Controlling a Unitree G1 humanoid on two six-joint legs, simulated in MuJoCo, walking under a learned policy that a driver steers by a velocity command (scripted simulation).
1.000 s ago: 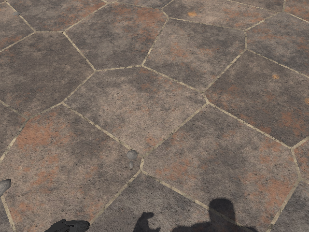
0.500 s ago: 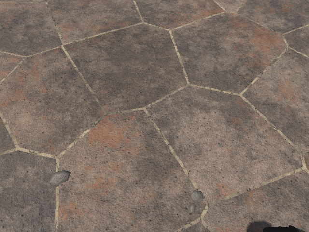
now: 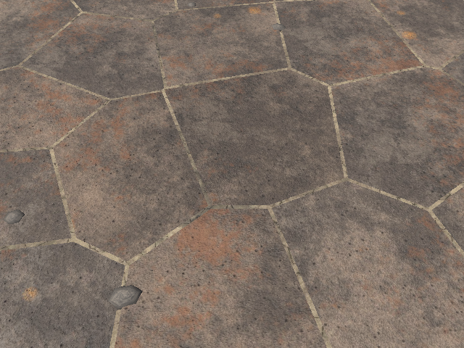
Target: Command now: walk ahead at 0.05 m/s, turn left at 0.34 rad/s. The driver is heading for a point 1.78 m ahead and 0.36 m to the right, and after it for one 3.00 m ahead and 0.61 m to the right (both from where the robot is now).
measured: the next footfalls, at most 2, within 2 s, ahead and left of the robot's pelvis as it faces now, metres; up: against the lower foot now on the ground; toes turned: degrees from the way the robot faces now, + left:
right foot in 0.08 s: +0.09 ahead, -0.12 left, +0.00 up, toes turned +4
left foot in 0.50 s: +0.04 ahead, +0.09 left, +0.00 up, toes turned -14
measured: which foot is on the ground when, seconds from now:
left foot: down 0.00-0.08, up 0.10-0.48, down 0.50-1.00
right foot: up 0.00-0.06, down 0.08-0.50, up 0.52-0.98, down 1.00-1.00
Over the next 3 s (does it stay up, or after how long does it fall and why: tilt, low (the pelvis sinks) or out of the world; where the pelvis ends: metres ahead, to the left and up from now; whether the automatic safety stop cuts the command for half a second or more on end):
stays up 0.62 -0.24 -0.03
